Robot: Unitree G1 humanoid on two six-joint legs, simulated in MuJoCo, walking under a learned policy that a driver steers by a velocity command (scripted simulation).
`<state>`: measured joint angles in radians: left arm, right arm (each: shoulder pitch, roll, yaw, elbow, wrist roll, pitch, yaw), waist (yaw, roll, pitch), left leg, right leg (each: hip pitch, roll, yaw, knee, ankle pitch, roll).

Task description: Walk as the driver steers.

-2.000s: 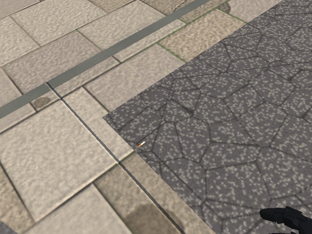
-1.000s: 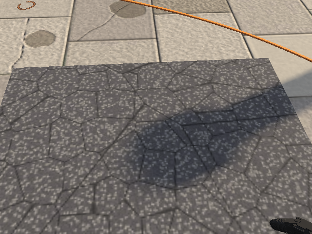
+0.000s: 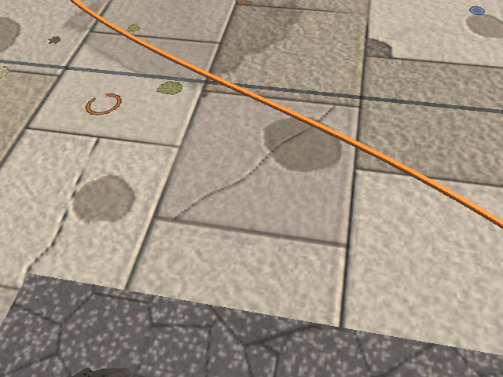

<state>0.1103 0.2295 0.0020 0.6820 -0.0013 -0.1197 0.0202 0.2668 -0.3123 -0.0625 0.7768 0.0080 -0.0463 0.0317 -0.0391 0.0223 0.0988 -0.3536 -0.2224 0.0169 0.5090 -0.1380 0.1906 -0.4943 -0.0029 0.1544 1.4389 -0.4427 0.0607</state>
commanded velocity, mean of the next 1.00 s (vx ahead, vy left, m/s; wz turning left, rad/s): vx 0.09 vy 0.00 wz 0.29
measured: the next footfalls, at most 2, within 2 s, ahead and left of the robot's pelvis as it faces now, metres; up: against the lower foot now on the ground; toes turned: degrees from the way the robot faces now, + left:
right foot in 0.24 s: +0.36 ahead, -0.14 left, +0.00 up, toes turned +20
left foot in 0.56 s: +0.21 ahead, +0.06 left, +0.00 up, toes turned +12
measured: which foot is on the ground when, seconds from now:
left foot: down 0.00-0.24, up 0.26-0.54, down 0.56-1.00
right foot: up 0.00-0.22, down 0.24-1.00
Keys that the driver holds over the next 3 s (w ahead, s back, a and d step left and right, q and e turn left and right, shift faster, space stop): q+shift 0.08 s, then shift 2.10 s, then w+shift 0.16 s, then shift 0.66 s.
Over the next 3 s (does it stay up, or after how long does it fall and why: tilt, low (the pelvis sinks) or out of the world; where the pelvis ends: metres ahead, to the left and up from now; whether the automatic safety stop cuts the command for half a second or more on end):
stays up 0.44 -0.06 0.02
